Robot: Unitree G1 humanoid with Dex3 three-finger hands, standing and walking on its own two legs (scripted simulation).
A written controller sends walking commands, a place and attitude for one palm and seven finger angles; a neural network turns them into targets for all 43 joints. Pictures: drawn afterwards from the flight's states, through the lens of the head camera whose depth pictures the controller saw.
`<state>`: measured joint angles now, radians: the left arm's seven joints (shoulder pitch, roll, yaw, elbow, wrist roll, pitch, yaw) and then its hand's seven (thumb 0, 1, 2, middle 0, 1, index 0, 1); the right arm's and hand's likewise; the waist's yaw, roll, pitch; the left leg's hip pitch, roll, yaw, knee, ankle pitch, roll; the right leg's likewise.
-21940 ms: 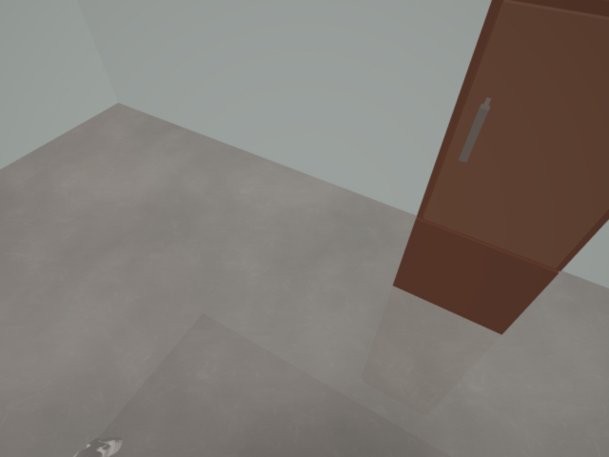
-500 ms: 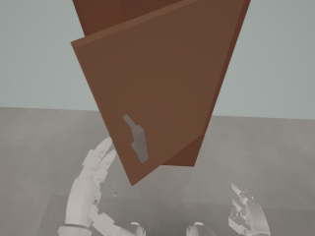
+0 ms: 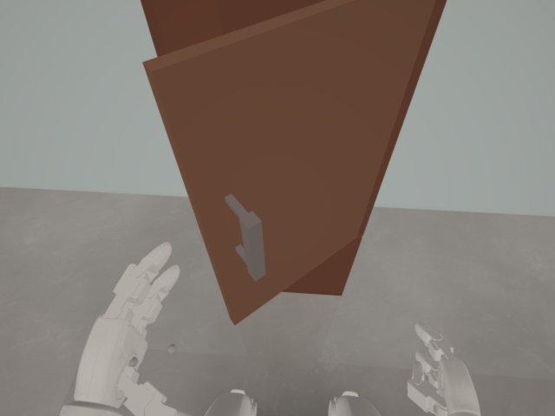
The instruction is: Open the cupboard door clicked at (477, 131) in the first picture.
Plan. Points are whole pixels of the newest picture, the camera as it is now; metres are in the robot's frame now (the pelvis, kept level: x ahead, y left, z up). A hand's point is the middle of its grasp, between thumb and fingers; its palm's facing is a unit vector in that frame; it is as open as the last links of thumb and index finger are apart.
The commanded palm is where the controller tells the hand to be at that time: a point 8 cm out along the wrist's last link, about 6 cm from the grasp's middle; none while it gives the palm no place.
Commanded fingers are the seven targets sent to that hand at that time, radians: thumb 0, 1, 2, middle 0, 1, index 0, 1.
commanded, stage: draw the hand back to the body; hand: left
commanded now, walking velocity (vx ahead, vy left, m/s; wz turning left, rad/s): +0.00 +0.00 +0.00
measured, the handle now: (245, 239) +0.34 +0.07 +0.08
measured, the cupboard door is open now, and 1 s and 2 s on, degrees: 41 41 41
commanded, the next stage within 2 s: step back with the hand held close in 1.44 s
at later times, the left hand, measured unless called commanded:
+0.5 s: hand (89, 316) +0.20 +0.20 +0.15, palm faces +0.16 -0.94 -0.30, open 15.4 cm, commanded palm +0.16 +0.25 +0.18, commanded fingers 0.00 -0.05 0.50 -0.17 -0.30 -0.17 -0.30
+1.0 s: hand out of the picture +0.22 +0.26 +0.23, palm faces +0.42 -0.81 -0.41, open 9.8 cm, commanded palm +0.18 +0.30 +0.25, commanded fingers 0.00 0.83 0.87 -0.20 -0.30 -0.20 -0.30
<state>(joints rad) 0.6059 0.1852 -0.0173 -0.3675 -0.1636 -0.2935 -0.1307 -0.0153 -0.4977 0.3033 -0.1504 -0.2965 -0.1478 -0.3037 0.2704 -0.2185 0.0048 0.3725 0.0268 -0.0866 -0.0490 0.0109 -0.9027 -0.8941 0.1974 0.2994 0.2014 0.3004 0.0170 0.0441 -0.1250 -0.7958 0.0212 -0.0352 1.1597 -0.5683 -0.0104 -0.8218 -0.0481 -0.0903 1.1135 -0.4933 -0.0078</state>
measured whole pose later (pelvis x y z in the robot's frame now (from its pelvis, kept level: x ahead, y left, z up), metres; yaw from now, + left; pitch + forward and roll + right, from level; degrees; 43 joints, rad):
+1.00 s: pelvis +0.04 +0.01 +0.09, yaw -1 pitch -4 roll -1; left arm 0.50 0.33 0.29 -0.42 -0.04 -0.06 0.12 0.00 0.49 0.73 -0.19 -0.30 -0.19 -0.30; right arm 0.21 -0.22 0.04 0.61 0.00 -0.14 -0.09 0.01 -0.90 -0.89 0.20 0.30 0.20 0.30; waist 0.07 0.07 0.02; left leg -0.09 0.01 0.01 0.47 -0.31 0.00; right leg -0.14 -0.04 -0.06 0.46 -0.25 0.02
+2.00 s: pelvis -0.03 +0.02 +0.08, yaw -2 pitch -1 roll +0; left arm 0.56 0.42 0.41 -0.50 -0.03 -0.16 0.13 0.01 0.89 0.90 -0.21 -0.30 -0.21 -0.31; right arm 0.17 -0.23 -0.01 0.56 0.01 -0.03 -0.09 0.01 -0.90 -0.89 0.20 0.30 0.20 0.30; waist 0.01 0.00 0.06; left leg -0.26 0.00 0.03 0.51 -0.22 0.02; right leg -0.30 -0.05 -0.04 0.45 -0.13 0.03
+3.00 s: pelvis -0.19 +0.02 +0.09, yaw -1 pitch +2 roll -2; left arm 0.59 0.46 0.45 -0.63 -0.04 -0.18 0.13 0.01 0.89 0.90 -0.21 -0.30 -0.21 -0.31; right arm 0.10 -0.16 -0.01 0.59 -0.01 -0.13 -0.04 0.01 -0.90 -0.89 0.20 0.30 0.20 0.30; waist 0.02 -0.03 0.07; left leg -0.32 0.03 0.03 0.39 -0.10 0.04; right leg -0.41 0.06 0.01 0.90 -0.44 0.03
